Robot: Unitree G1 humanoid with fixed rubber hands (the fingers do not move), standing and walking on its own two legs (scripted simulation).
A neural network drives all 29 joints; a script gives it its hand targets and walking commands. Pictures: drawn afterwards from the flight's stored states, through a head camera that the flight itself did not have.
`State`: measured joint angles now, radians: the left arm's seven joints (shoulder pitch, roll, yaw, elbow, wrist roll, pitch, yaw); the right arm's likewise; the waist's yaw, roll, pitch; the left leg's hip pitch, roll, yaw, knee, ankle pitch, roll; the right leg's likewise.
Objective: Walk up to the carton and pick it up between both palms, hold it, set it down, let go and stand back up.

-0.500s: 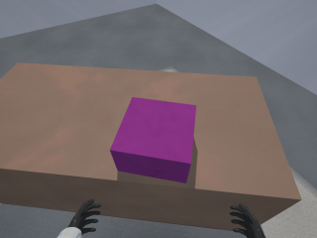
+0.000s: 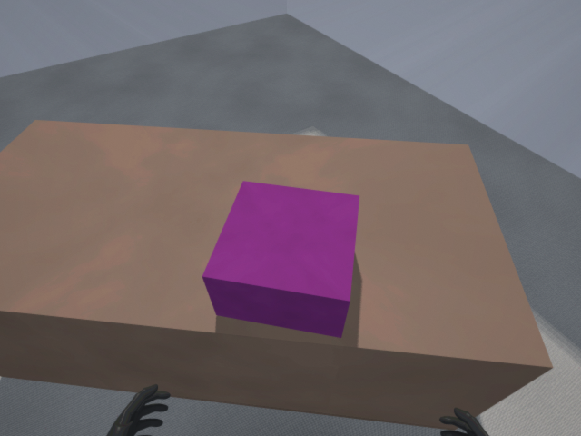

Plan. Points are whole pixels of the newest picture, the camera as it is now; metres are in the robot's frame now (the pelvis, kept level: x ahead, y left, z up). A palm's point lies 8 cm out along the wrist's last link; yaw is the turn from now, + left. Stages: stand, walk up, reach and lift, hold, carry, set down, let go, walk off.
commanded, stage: stand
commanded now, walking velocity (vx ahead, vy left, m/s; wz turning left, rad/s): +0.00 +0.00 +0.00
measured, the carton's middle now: (289, 254) +0.49 +0.03 -0.14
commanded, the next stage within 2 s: none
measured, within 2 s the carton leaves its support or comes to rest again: neither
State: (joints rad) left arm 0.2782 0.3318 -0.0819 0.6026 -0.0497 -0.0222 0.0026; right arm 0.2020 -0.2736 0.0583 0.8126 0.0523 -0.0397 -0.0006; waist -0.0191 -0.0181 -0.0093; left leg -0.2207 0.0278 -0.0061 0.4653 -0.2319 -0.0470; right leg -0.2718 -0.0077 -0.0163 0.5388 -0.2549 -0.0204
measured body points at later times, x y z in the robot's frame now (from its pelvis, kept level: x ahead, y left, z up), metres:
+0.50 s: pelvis -0.01 +0.00 +0.00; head -0.02 +0.00 +0.45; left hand +0.13 +0.27 -0.08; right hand +0.11 -0.26 -0.12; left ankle +0.01 +0.15 -0.74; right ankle +0.02 -0.10 -0.74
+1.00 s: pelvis -0.01 +0.00 +0.00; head -0.02 -0.01 +0.45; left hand +0.13 +0.27 -0.08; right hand +0.11 -0.26 -0.12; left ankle +0.01 +0.15 -0.74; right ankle +0.02 -0.10 -0.74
